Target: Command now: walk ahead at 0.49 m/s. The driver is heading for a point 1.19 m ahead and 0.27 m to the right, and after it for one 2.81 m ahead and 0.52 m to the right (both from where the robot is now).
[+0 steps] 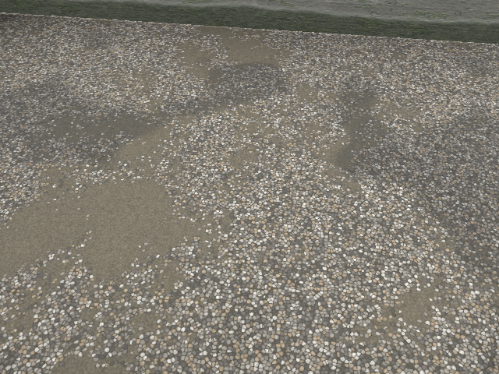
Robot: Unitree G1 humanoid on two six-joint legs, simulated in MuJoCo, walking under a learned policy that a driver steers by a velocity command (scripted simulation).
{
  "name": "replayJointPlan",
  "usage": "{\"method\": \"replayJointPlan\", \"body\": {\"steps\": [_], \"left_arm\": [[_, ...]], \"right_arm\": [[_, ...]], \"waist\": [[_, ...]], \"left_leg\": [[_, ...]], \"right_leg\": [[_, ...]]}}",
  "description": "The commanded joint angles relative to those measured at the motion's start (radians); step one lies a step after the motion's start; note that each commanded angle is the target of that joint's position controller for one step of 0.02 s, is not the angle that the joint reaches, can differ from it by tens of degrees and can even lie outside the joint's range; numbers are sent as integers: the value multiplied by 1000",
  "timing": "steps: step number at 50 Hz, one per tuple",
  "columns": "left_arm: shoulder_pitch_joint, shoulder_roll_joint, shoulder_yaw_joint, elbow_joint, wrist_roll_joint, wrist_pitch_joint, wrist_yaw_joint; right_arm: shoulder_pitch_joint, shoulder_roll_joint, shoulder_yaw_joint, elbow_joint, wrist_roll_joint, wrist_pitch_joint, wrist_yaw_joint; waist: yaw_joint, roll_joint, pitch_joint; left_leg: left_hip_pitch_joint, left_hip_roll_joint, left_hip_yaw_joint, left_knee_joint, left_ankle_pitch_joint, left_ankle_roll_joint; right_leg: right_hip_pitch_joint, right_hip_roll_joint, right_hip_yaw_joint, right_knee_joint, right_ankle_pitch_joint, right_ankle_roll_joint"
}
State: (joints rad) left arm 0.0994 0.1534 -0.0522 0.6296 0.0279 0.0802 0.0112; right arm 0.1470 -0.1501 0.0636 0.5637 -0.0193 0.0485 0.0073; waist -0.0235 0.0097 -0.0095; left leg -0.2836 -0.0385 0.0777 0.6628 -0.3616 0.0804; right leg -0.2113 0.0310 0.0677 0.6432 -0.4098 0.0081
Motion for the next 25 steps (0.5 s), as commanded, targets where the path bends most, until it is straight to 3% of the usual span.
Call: {"method": "replayJointPlan", "body": {"steps": [1, 2, 3, 4, 5, 6, 7, 8, 9, 10, 11, 12, 13, 14, 15, 16, 17, 18, 19, 20, 21, 22, 23, 25], "left_arm": [[-122, 79, 22, -109, 3, -12, 1], [-64, 69, 21, -82, -1, -19, 5], [-78, 59, 16, -87, 0, -20, 3], [-83, 58, 15, -87, 1, -21, 3], [-135, 72, 16, -116, 1, -13, 0], [-118, 81, 21, -111, 3, -10, -1], [-57, 69, 21, -82, 0, -19, 3], [-71, 61, 16, -88, 1, -21, 3], [-129, 72, 15, -116, 1, -14, 0], [-117, 81, 21, -112, 4, -12, 0], [-60, 70, 21, -85, -1, -19, 4], [-75, 60, 16, -91, 0, -20, 3], [-131, 70, 15, -119, 1, -12, 0], [-118, 80, 21, -114, 4, -11, -1], [-61, 69, 21, -87, -1, -18, 3], [-77, 59, 16, -93, 0, -19, 2], [-83, 58, 15, -92, 2, -21, 1], [-137, 73, 16, -121, 0, -13, -1], [-121, 81, 21, -116, 3, -10, -2], [-61, 69, 20, -88, 0, -18, 2], [-76, 60, 16, -93, 0, -21, 2], [-84, 58, 15, -93, 1, -22, 1], [-138, 73, 16, -122, 0, -14, -1], [-112, 80, 21, -116, 3, -10, -1]], "right_arm": [[-98, -53, -18, -104, -14, -22, 7], [-35, -60, -19, -80, -1, -20, -7], [-64, -64, -19, -87, 6, -16, -10], [-76, -65, -20, -91, 7, -15, -12], [-129, -58, -17, -114, -2, -16, 2], [-98, -53, -17, -106, -13, -19, 6], [-33, -58, -18, -81, -2, -20, -7], [-62, -64, -19, -86, 5, -17, -11], [-125, -58, -17, -111, -4, -19, 2], [-99, -52, -18, -103, -14, -22, 5], [-35, -59, -19, -80, -1, -20, -8], [-65, -63, -19, -86, 6, -17, -12], [-127, -57, -16, -111, -3, -18, 2], [-100, -51, -17, -103, -13, -22, 5], [-37, -58, -18, -80, -1, -20, -8], [-67, -62, -18, -86, 6, -17, -12], [-79, -64, -19, -91, 7, -16, -13], [-132, -57, -16, -114, -2, -17, 1], [-101, -52, -17, -105, -13, -20, 5], [-35, -56, -17, -81, -3, -21, -8], [-64, -61, -18, -86, 4, -19, -12], [-77, -63, -19, -91, 6, -17, -13], [-131, -57, -16, -113, -3, -18, 1], [-85, -50, -17, -97, -18, -24, 6]], "waist": [[-14, -10, -66], [1, -8, -134], [7, 8, -67], [8, 13, -53], [-6, 6, 0], [-12, -2, -56], [2, -2, -135], [9, 9, -73], [-5, 7, -11], [-12, -5, -68], [3, -5, -137], [9, 9, -68], [-4, 9, -11], [-11, -3, -68], [4, -3, -137], [10, 10, -69], [11, 13, -53], [-3, 7, 0], [-10, -3, -57], [3, -4, -136], [10, 6, -74], [10, 9, -55], [-4, 4, -1], [-12, -5, -81]], "left_leg": [[18, 97, -94, -92, 354, -4], [38, 102, -124, -138, 184, -2], [4, 105, -135, -157, 155, -1], [-1, 108, -142, -163, 144, 2], [-18, 101, -102, -105, 332, -3], [8, 98, -92, -88, 358, -4], [34, 103, -123, -133, 188, -1], [6, 105, -133, -150, 161, -1], [-15, 100, -98, -96, 339, -4], [15, 99, -91, -80, 366, -5], [34, 104, -121, -128, 193, -2], [0, 107, -132, -148, 162, -1], [-19, 101, -98, -94, 340, -4], [11, 101, -91, -78, 366, -5], [31, 106, -122, -127, 191, -2], [-4, 109, -133, -147, 158, -1], [-9, 112, -140, -155, 145, 1], [-26, 104, -100, -96, 334, -4], [1, 101, -90, -79, 358, -6], [27, 105, -120, -126, 184, -3], [-1, 107, -130, -144, 156, -2], [-8, 110, -136, -151, 144, 0], [-25, 103, -97, -93, 333, -5], [12, 99, -84, -67, 372, -9]], "right_leg": [[-8, -38, 49, -49, 343, -26], [42, -16, 32, -54, 155, -25], [12, -11, 27, -62, 134, -22], [6, -10, 29, -65, 126, -23], [-36, -28, 41, -53, 314, -22], [-15, -34, 48, -43, 342, -24], [40, -16, 33, -50, 161, -25], [14, -10, 28, -59, 140, -23], [-34, -30, 43, -51, 324, -23], [-12, -35, 50, -40, 349, -27], [39, -14, 33, -47, 162, -26], [9, -9, 28, -56, 139, -23], [-37, -28, 43, -47, 321, -22], [-15, -33, 50, -37, 345, -26], [37, -13, 33, -44, 158, -25], [8, -8, 28, -53, 135, -23], [1, -8, 30, -57, 127, -24], [-42, -26, 43, -46, 315, -23], [-22, -32, 51, -36, 343, -26], [35, -14, 36, -44, 162, -26], [9, -9, 31, -54, 140, -24], [0, -9, 33, -58, 132, -25], [-43, -27, 46, -46, 322, -25], [-15, -34, 52, -31, 363, -28]]}}
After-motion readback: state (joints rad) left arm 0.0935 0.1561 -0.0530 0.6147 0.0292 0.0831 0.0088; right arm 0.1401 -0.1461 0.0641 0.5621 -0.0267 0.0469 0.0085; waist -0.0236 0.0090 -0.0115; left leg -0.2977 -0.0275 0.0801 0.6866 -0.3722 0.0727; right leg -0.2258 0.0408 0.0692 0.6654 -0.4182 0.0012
